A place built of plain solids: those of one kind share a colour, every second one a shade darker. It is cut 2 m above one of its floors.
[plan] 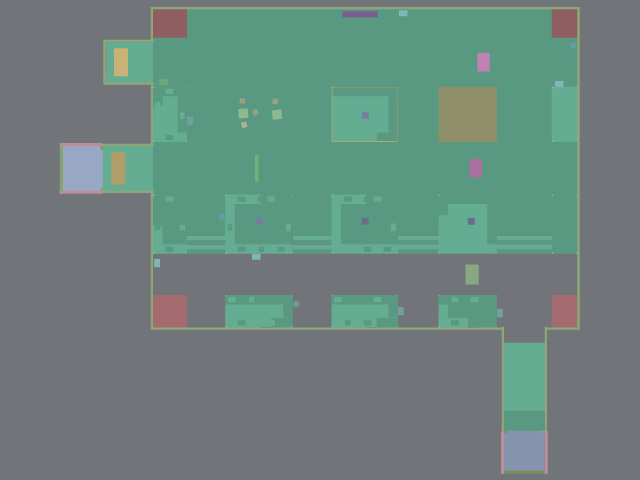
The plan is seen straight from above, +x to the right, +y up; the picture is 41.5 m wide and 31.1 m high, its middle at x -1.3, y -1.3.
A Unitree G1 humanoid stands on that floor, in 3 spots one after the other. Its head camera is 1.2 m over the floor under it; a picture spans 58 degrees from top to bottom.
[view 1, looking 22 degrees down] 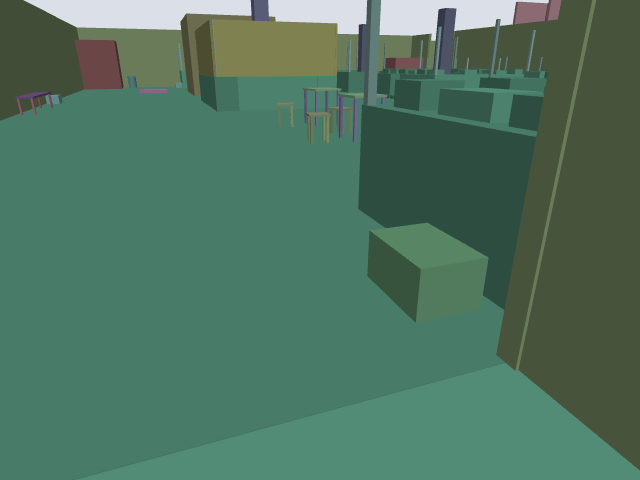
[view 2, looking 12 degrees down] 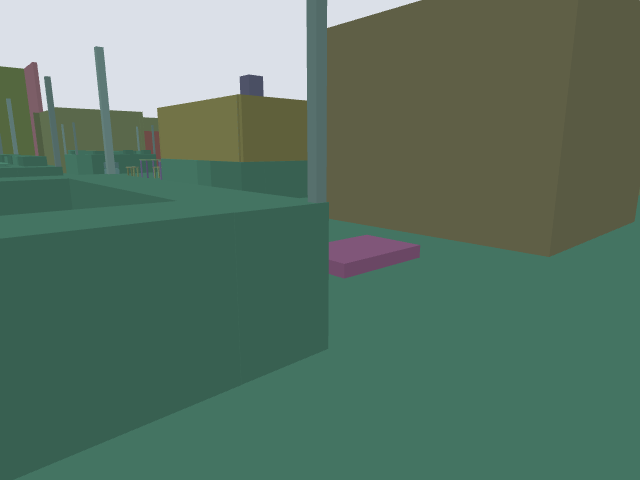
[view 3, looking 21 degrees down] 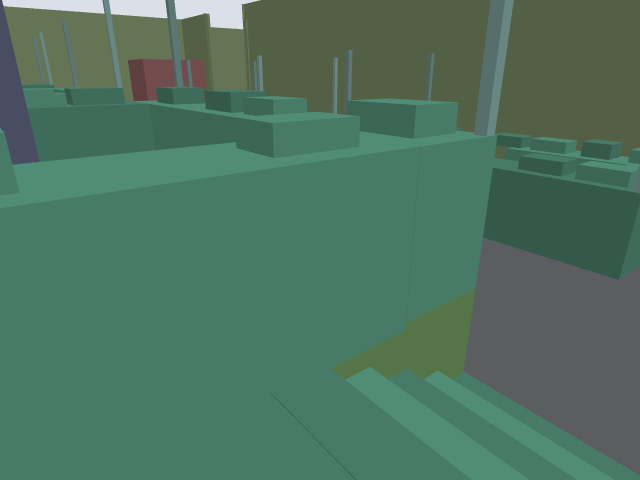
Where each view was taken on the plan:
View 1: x -13.29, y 10.21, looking -20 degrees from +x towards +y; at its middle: piece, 3.20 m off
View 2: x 11.94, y -0.03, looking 138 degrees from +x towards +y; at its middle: piece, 2.46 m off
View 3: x -1.81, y -0.03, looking -38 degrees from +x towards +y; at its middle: piece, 1.70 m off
